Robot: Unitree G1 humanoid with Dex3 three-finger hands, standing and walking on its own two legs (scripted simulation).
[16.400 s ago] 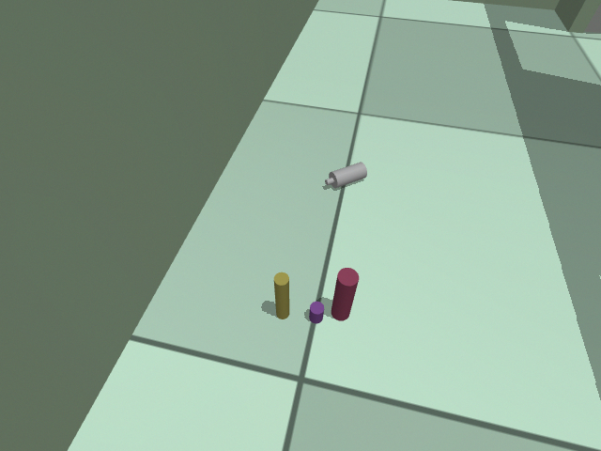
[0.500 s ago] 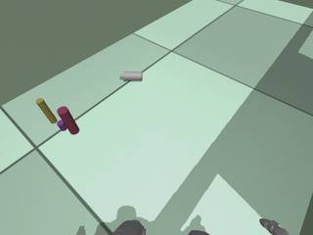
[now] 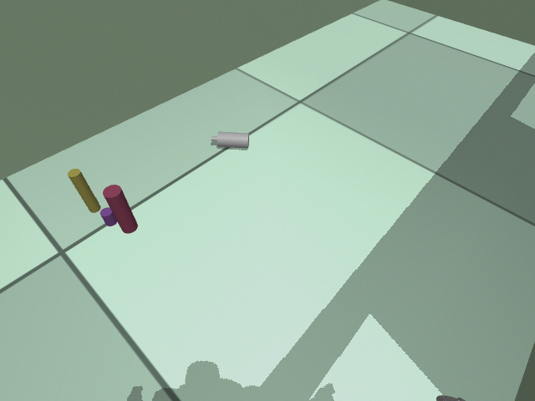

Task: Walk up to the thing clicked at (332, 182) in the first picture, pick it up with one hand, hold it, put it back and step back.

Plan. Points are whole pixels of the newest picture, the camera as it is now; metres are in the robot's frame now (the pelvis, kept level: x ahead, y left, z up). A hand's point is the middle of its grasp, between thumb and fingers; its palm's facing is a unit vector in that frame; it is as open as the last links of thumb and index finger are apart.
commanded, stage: walk up
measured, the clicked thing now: (230, 139) +1.50 +0.16 -0.72
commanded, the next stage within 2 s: stand in 0.30 s
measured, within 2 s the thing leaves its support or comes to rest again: neither
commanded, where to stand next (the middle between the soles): +0.07 -0.03 m, yaw -3 degrees
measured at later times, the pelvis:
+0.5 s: pelvis +0.00 -0.01 +0.02, yaw +0 degrees
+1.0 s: pelvis -0.01 -0.01 +0.02, yaw -1 degrees
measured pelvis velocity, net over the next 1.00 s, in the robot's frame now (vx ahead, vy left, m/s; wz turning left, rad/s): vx -0.01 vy -0.01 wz -0.02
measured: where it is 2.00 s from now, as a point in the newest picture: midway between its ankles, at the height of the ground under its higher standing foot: outside the picture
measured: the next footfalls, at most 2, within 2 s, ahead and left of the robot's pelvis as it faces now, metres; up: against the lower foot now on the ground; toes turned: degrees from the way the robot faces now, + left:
none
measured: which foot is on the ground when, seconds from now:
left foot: down 0.00-1.00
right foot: down 0.00-1.00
